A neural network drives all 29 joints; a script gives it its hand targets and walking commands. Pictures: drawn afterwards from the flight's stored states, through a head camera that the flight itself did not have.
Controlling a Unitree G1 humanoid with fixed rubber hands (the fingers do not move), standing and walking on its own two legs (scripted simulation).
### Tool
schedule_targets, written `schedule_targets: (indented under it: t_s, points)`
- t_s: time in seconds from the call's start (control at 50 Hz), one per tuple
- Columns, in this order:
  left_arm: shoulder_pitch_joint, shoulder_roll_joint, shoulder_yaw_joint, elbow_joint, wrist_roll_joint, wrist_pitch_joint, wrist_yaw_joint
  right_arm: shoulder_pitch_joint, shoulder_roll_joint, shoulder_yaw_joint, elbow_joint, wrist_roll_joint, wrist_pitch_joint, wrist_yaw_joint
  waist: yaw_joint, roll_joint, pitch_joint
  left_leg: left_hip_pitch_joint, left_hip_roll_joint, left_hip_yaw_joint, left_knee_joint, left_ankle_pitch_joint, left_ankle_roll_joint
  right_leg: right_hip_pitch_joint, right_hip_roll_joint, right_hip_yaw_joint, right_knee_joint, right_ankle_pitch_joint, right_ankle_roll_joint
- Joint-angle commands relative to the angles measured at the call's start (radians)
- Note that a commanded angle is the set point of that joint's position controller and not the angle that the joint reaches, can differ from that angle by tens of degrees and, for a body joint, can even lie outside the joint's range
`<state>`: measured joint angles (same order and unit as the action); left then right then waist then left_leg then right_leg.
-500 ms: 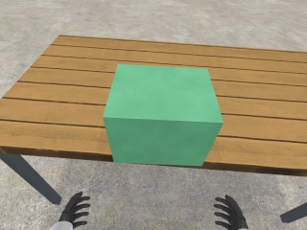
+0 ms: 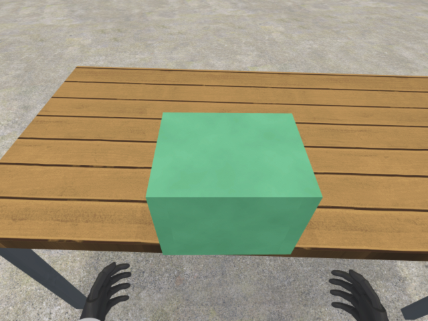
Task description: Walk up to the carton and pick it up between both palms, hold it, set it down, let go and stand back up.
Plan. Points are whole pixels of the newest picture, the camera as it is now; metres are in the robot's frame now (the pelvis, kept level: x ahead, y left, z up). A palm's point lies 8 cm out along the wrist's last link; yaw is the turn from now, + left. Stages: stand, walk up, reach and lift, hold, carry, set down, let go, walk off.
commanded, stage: reach and lift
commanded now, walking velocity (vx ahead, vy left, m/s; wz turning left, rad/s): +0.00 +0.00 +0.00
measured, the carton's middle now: (227, 184) +0.39 +0.02 +0.04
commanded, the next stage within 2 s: none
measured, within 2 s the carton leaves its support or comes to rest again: neither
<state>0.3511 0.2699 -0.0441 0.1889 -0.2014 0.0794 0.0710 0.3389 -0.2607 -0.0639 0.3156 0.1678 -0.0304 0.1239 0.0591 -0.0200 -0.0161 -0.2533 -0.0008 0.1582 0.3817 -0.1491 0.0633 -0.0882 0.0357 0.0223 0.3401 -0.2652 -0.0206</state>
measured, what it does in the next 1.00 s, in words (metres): stands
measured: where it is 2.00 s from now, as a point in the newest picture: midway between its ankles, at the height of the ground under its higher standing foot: outside the picture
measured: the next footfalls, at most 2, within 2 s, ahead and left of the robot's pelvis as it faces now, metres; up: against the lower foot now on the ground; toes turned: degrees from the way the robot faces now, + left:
none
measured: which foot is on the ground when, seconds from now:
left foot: down 0.00-1.00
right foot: down 0.00-1.00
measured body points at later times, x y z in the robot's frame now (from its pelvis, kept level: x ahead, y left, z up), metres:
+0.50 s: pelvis +0.00 -0.04 +0.00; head -0.04 -0.04 +0.45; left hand +0.17 +0.23 +0.01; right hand +0.22 -0.25 +0.02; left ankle +0.04 +0.07 -0.74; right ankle -0.05 -0.11 -0.74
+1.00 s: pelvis +0.02 -0.04 +0.00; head -0.02 -0.04 +0.45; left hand +0.24 +0.25 +0.05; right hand +0.29 -0.23 +0.05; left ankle +0.04 +0.07 -0.74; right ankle -0.06 -0.11 -0.74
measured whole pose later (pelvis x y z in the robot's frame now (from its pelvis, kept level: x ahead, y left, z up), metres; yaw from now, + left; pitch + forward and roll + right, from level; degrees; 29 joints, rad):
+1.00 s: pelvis +0.02 -0.04 +0.00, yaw +3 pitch -1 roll +1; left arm 0.14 0.38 0.15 0.15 -0.28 0.18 -0.06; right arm 0.12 -0.27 0.09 0.12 0.31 0.14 -0.08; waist 0.03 -0.04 -0.08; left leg -0.16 0.00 0.10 0.30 -0.12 0.01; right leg 0.02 0.05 -0.03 0.27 -0.27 -0.07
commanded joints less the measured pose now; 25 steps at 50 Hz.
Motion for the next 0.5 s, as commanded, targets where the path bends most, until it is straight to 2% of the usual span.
schedule_targets:
  t_s: [0.0,0.02,0.04,0.06,0.08,0.12,0.16,0.22,0.24,0.26,0.3,0.34,0.36,0.42,0.48]
  points:
    - [0.011,0.133,0.085,-0.226,0.013,-0.151,-0.013,-0.018,-0.153,-0.007,-0.185,0.068,-0.128,-0.023,0.023,0.049,-0.182,0.452,0.047,-0.177,0.006,0.444,-0.113,-0.249,-0.003,0.047,-0.097,0.301,-0.028]
    - [0.019,0.124,0.076,-0.206,0.015,-0.154,-0.015,-0.018,-0.14,-0.003,-0.161,0.077,-0.13,-0.027,0.031,0.072,-0.132,0.431,0.046,-0.168,0.0,0.424,-0.121,-0.261,-0.002,0.045,-0.114,0.276,-0.029]
    - [0.022,0.115,0.078,-0.164,0.011,-0.143,-0.017,-0.022,-0.142,0.011,-0.14,0.077,-0.122,-0.029,0.023,0.072,-0.11,0.42,0.056,-0.177,-0.017,0.37,-0.124,-0.254,-0.006,0.046,-0.129,0.228,-0.038]
    - [0.017,0.124,0.074,-0.181,0.0,-0.14,-0.015,-0.023,-0.143,0.006,-0.156,0.086,-0.119,-0.028,0.025,0.087,-0.091,0.404,0.057,-0.172,-0.027,0.338,-0.126,-0.253,-0.006,0.043,-0.137,0.199,-0.039]
    - [0.027,0.12,0.078,-0.169,-0.008,-0.129,-0.017,-0.027,-0.148,0.004,-0.173,0.074,-0.114,-0.032,0.022,0.061,-0.071,0.39,0.057,-0.17,-0.045,0.293,-0.125,-0.252,-0.009,0.039,-0.146,0.166,-0.037]
    - [0.007,0.142,0.068,-0.217,-0.019,-0.123,-0.018,-0.022,-0.156,-0.023,-0.216,0.067,-0.102,-0.042,0.001,0.05,-0.062,0.377,0.056,-0.162,-0.057,0.255,-0.122,-0.23,-0.017,0.039,-0.155,0.146,-0.034]
    - [-0.015,0.165,0.084,-0.27,-0.026,-0.13,-0.016,-0.034,-0.152,-0.028,-0.269,0.08,-0.098,-0.05,0.003,0.069,-0.091,0.378,0.047,-0.152,-0.049,0.273,-0.116,-0.222,-0.019,0.042,-0.148,0.181,-0.028]
    - [-0.047,0.178,0.075,-0.307,-0.056,-0.169,-0.018,-0.041,-0.13,-0.018,-0.346,0.083,-0.104,-0.06,-0.001,0.039,-0.079,0.346,0.049,-0.142,-0.051,0.237,-0.102,-0.205,-0.032,0.042,-0.139,0.169,-0.019]
    - [-0.051,0.19,0.09,-0.274,-0.056,-0.172,-0.017,-0.048,-0.136,-0.014,-0.341,0.075,-0.096,-0.068,0.0,0.017,-0.06,0.327,0.046,-0.138,-0.049,0.217,-0.097,-0.209,-0.036,0.041,-0.141,0.16,-0.018]
    - [-0.064,0.196,0.088,-0.247,-0.072,-0.169,-0.02,-0.062,-0.136,-0.003,-0.33,0.076,-0.085,-0.073,0.002,0.032,-0.048,0.311,0.046,-0.14,-0.055,0.183,-0.092,-0.222,-0.048,0.047,-0.145,0.131,-0.015]
    - [-0.096,0.222,0.092,-0.221,-0.084,-0.161,-0.019,-0.082,-0.106,0.013,-0.337,0.077,-0.067,-0.076,0.004,0.024,-0.02,0.286,0.047,-0.124,-0.058,0.115,-0.08,-0.236,-0.066,0.054,-0.147,0.061,-0.002]
    - [-0.103,0.22,0.095,-0.238,-0.094,-0.17,-0.021,-0.092,-0.111,0.013,-0.37,0.065,-0.07,-0.083,-0.012,-0.022,-0.063,0.297,0.053,-0.134,-0.052,0.124,-0.076,-0.218,-0.07,0.051,-0.141,0.079,0.004]
    - [-0.113,0.218,0.108,-0.208,-0.099,-0.17,-0.031,-0.106,-0.101,0.018,-0.378,0.063,-0.065,-0.096,-0.019,-0.052,-0.034,0.264,0.049,-0.134,-0.04,0.134,-0.065,-0.208,-0.085,0.064,-0.138,0.111,0.008]
    - [-0.16,0.251,0.129,-0.186,-0.111,-0.194,-0.051,-0.143,-0.08,0.042,-0.394,0.081,-0.069,-0.121,-0.022,-0.023,-0.06,0.217,0.047,-0.138,-0.042,0.141,-0.045,-0.162,-0.116,0.091,-0.124,0.192,0.039]
    - [-0.224,0.266,0.139,-0.141,-0.107,-0.198,-0.059,-0.205,-0.073,0.057,-0.331,0.092,-0.049,-0.124,-0.019,0.003,-0.042,0.225,0.044,-0.13,-0.051,0.111,-0.039,-0.148,-0.113,0.083,-0.115,0.177,0.033]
